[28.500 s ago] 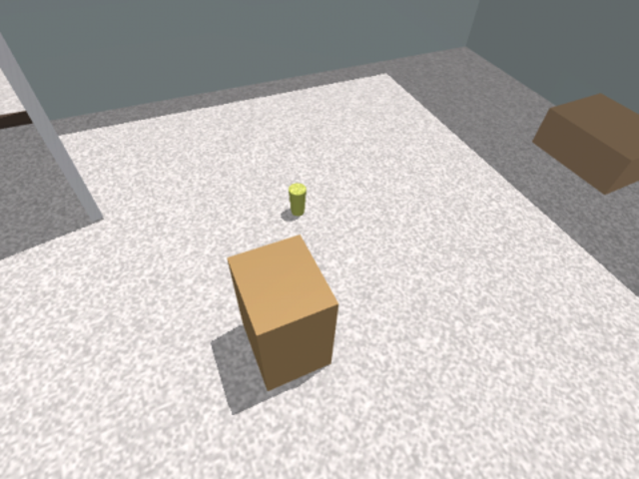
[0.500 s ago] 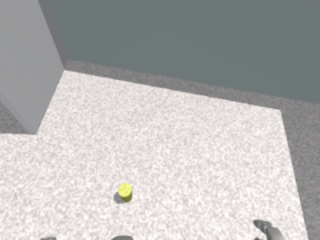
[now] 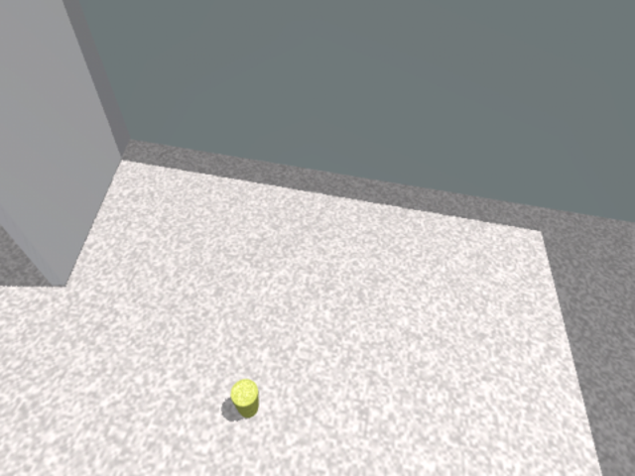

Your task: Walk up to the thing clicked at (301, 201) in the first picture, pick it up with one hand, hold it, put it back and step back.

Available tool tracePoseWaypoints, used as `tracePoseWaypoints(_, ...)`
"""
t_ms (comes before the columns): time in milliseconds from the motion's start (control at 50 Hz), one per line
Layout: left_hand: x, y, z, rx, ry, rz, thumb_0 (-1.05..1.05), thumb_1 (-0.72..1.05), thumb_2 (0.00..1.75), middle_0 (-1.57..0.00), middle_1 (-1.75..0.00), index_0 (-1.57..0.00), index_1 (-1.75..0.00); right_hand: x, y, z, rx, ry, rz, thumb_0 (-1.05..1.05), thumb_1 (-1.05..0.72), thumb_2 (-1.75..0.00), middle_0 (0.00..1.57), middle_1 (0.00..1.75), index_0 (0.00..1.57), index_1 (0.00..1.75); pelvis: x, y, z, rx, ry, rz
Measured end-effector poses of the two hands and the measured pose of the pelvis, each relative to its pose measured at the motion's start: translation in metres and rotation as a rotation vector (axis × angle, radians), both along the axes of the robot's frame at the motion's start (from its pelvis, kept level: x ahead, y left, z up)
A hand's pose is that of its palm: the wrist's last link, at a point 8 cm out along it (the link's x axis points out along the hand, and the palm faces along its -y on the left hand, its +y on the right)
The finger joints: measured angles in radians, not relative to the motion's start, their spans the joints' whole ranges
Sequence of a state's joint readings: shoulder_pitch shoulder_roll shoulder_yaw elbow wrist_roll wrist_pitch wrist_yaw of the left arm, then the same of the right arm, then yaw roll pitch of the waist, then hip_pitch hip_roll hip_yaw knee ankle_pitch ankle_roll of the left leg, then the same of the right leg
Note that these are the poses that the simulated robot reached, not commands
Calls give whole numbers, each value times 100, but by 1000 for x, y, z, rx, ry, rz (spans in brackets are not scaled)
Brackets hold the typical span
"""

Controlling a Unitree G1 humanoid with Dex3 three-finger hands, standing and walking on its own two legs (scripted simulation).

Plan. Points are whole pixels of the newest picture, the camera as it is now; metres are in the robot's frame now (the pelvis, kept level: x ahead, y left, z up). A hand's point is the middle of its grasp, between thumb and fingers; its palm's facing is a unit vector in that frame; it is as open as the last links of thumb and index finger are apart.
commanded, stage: walk up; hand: left
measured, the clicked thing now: (246, 400) +0.43 +0.18 -0.71
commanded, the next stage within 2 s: none
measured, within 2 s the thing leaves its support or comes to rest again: neither
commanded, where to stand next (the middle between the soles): +0.09 -0.01 m, yaw -2 degrees
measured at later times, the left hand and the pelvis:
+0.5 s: hand out of the picture +0.07 +0.26 -0.17, palm faces +0.01 -0.93 -0.37, open 7.4 cm; pelvis -0.02 -0.01 -0.01, yaw +1 degrees
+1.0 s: hand out of the picture +0.03 +0.27 -0.16, palm faces +0.00 -0.94 -0.35, open 7.4 cm; pelvis -0.02 -0.01 -0.01, yaw +4 degrees
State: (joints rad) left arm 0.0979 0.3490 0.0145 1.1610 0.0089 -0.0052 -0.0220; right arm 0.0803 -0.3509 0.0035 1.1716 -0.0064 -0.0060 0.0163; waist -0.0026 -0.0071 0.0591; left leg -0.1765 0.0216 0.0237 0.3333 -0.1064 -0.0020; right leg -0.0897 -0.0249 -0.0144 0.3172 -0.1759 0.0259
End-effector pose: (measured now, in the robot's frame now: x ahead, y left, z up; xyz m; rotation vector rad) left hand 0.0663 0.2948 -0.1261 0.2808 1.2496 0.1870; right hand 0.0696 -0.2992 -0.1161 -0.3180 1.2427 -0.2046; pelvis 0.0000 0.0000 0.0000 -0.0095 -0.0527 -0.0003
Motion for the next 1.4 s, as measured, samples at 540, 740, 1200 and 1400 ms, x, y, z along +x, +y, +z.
tracePoseWaypoints(540,-5,7,-5,77,-16,14,0,91,90,-21,-30,-20,-30,22,-23,-13,-23,-49,24,0,-90,-90,21,30,20,30,-26,-15,-19,16,25,14)
tracePoseWaypoints(740,-51,-2,-2,90,-8,4,1,91,90,-21,-30,-20,-30,-3,-35,-17,-29,-56,56,0,-90,-90,20,30,20,30,-52,-18,-21,19,27,26)
tracePoseWaypoints(1200,18,7,-6,119,-71,-7,1,91,90,-21,-30,-20,-30,-19,-35,-35,-39,80,-17,1,-90,-90,20,30,20,30,12,-15,-34,-7,-6,35)
tracePoseWaypoints(1400,51,21,-10,109,-205,-50,1,90,90,-21,-31,-20,-30,36,5,-40,-35,-73,94,0,-90,-90,20,30,20,30,-14,11,-46,1,16,60)
